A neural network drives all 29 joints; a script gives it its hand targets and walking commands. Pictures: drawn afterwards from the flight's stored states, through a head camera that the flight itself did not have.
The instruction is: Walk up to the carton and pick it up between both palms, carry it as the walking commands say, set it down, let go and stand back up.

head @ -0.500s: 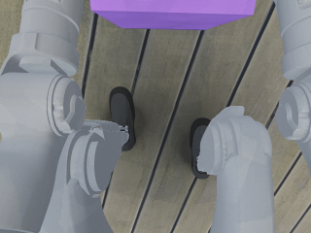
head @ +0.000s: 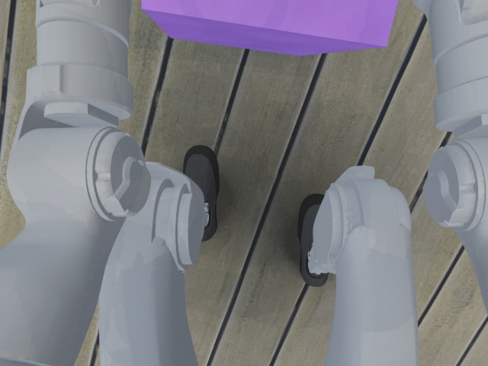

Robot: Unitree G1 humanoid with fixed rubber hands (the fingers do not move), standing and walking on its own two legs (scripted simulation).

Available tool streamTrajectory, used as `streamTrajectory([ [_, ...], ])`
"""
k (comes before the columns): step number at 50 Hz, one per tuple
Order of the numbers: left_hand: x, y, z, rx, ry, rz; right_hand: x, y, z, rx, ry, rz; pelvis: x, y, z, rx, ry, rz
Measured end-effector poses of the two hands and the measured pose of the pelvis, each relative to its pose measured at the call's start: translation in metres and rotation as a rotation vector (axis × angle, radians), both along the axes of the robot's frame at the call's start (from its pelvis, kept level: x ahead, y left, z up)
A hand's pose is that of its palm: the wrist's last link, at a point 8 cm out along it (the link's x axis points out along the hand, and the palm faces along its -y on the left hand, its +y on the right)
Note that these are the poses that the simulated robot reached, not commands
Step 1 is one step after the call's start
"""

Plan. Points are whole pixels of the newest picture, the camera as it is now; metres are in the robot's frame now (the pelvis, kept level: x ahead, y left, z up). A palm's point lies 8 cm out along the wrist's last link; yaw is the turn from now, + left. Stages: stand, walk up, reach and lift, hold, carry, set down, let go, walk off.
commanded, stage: reach and lift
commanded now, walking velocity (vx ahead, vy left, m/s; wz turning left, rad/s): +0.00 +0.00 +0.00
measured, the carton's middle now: out of the picture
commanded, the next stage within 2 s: none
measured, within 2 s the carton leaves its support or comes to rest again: neither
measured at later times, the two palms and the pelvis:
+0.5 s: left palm out of the picture +0.56 +0.17 -0.03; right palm out of the picture +0.57 -0.14 -0.04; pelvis -0.01 +0.00 +0.05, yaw -2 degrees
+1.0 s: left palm out of the picture +0.54 +0.17 +0.05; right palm out of the picture +0.54 -0.14 +0.03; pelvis -0.02 +0.00 +0.10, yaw -2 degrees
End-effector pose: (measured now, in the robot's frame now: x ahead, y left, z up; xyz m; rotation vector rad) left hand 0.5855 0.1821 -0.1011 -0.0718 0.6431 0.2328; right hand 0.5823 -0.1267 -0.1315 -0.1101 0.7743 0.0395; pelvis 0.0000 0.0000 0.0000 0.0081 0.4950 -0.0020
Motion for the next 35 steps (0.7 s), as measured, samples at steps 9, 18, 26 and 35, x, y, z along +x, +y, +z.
streamTrajectory([
  [9,-0.007,-0.012,0.027,0.005,-0.022,-0.001,-0.008,-0.011,0.026,0.011,-0.014,-0.035,0.0,0.002,0.014,-0.009,-0.038,-0.003],
  [18,-0.029,-0.013,0.048,-0.022,-0.035,0.027,-0.015,-0.012,0.066,0.015,-0.031,-0.048,-0.008,0.0,0.035,-0.006,-0.067,-0.02],
  [26,-0.029,-0.016,0.071,-0.009,-0.052,0.017,-0.016,-0.015,0.089,0.023,-0.051,-0.062,-0.011,0.0,0.047,-0.01,-0.079,-0.031],
  [35,-0.032,-0.018,0.1,-0.006,-0.045,0.016,-0.022,-0.017,0.112,0.024,-0.047,-0.058,-0.011,-0.001,0.067,-0.011,-0.098,-0.031],
])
